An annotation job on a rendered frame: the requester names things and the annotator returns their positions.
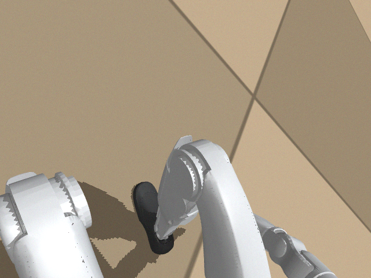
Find right robot hand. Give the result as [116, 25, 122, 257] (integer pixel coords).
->
[253, 213, 275, 238]

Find right robot foot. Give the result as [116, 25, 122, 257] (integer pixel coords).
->
[133, 182, 174, 254]

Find right robot arm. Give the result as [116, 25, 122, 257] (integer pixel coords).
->
[262, 226, 337, 278]

